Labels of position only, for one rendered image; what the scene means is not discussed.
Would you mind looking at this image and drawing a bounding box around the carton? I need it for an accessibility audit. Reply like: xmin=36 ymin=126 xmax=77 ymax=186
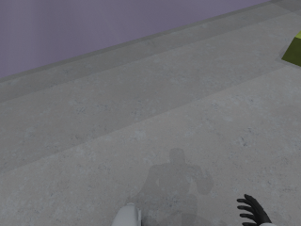
xmin=282 ymin=31 xmax=301 ymax=67

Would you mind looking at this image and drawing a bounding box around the robot left thigh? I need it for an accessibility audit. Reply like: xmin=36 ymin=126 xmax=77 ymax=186
xmin=110 ymin=205 xmax=141 ymax=226

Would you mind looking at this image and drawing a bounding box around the right robot hand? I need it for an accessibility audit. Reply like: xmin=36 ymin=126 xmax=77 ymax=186
xmin=236 ymin=194 xmax=272 ymax=226

